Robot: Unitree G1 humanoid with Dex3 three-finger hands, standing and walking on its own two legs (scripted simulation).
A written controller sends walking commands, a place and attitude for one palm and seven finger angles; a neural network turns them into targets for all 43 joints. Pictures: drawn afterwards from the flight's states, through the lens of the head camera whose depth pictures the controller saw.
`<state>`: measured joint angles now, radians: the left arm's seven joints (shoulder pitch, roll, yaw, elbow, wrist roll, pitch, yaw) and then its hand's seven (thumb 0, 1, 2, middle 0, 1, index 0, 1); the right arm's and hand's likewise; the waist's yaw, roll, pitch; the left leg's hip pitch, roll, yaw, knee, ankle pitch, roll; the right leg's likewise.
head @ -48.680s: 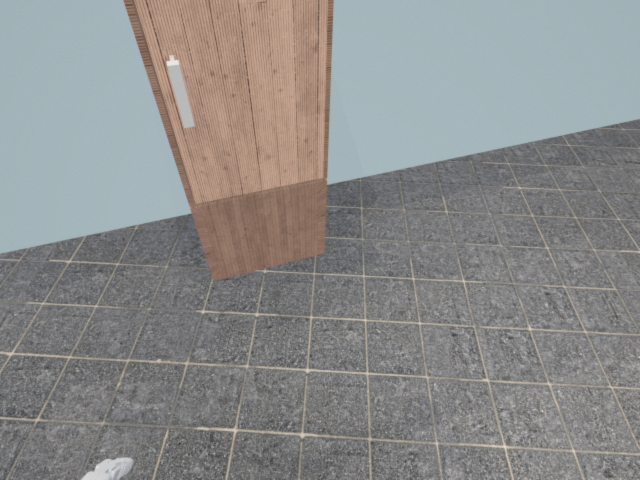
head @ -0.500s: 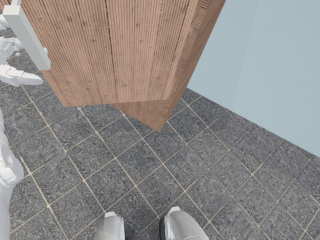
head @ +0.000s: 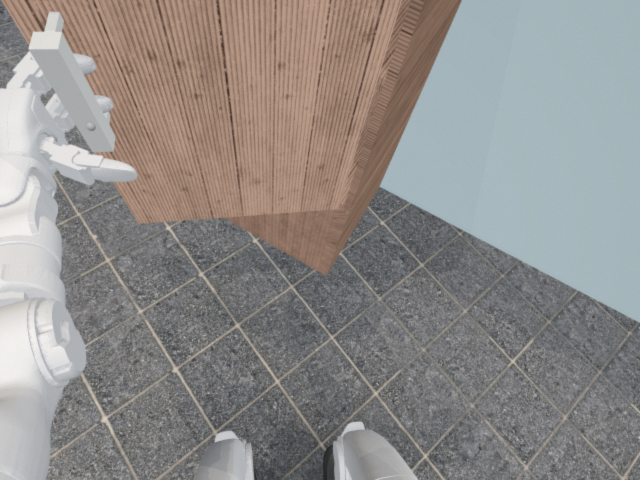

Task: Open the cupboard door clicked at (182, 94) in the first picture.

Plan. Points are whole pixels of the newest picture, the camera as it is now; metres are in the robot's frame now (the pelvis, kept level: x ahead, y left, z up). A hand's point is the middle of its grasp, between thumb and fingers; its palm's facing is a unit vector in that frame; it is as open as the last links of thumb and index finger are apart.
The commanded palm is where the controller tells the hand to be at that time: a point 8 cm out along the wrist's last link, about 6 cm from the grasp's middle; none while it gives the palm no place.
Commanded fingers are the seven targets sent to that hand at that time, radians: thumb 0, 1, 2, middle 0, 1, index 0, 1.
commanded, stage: slide the fingers in behind the handle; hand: left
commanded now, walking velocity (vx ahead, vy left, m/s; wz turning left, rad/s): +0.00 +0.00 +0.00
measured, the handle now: (81, 87) +0.57 +0.24 +0.09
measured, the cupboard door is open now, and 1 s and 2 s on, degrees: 38 38 65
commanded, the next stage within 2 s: close the thumb around the handle in 0.36 s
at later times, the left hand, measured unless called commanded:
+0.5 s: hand (87, 125) +0.52 +0.23 +0.09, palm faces +0.05 -1.00 -0.02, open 13.9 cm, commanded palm +0.50 +0.27 +0.08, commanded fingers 0.00 -0.33 0.37 -0.31 -1.22 -0.31 -1.22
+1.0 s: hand (85, 126) +0.52 +0.23 +0.08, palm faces +0.02 -1.00 -0.01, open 6.9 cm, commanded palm +0.50 +0.27 +0.08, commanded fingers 0.00 0.90 0.90 -0.40 -1.35 -0.40 -1.35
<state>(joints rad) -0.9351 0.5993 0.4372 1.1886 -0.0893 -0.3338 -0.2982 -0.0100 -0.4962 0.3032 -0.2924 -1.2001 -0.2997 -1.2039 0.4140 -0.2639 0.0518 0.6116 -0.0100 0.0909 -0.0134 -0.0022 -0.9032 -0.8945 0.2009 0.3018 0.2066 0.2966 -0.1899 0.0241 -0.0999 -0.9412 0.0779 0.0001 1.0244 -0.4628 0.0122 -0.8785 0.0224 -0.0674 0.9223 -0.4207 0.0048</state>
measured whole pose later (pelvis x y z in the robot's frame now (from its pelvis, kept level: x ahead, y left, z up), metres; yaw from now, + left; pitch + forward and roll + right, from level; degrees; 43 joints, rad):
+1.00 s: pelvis +0.00 +0.00 +0.00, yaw +0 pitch +23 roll -4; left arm -0.96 0.64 0.45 1.21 -0.08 -0.33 -0.33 0.00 0.52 0.74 -0.37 -1.31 -0.37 -1.31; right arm 0.42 -0.26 0.06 0.62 -0.01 0.08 -0.02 0.00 -0.90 -0.89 0.20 0.30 0.21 0.30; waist -0.20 0.03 -0.10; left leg -0.97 0.08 0.00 1.04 -0.47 0.02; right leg -0.90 0.02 -0.06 0.93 -0.42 0.01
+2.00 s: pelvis -0.01 -0.02 +0.01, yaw +2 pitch +12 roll -1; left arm -0.26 0.01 0.14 0.44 -0.03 -0.30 0.38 0.03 0.63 0.81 -0.30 -1.30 -0.32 -1.25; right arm 0.20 -0.20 0.02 0.56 -0.04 0.02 0.02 0.00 -0.91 -0.89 0.20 0.30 0.20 0.30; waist -0.03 0.02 -0.14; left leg -0.71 0.05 0.01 0.93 -0.43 -0.01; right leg -0.69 0.00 -0.05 0.91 -0.44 -0.02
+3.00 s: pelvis +0.00 -0.03 +0.02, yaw +4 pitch +9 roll +0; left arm 0.01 -0.09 -0.15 0.19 0.07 -0.24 0.53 0.00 -0.36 0.36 -0.30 -1.15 -0.30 -1.15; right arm 0.21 -0.18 0.01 0.58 -0.07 0.04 -0.01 0.01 -0.90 -0.89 0.20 0.30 0.20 0.30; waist 0.01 0.03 -0.12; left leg -0.63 0.03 -0.01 0.90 -0.43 -0.02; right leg -0.60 -0.02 -0.08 0.90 -0.46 -0.03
